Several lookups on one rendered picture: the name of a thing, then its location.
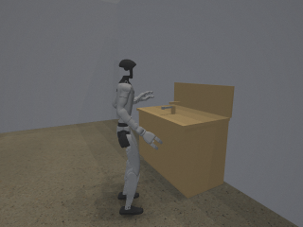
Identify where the tap lever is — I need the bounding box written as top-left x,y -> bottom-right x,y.
161,106 -> 172,110

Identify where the robot right forearm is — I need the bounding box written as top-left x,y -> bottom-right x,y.
119,109 -> 146,136

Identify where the robot right hand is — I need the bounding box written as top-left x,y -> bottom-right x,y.
142,131 -> 163,150

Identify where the counter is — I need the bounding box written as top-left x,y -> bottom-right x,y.
136,82 -> 235,199

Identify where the robot left thigh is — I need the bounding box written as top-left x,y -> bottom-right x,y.
126,130 -> 138,169

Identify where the robot left forearm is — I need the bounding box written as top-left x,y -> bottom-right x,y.
133,96 -> 139,105

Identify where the robot left hand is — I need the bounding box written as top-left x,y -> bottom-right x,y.
138,91 -> 154,102

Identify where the right robot upper arm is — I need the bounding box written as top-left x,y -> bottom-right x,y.
116,83 -> 132,116

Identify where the robot right thigh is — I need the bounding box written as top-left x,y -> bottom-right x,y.
118,131 -> 140,179

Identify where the left robot upper arm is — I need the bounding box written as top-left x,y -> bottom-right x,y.
112,96 -> 116,109

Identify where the robot thigh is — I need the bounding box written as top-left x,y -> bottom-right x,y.
126,130 -> 138,169
118,131 -> 140,179

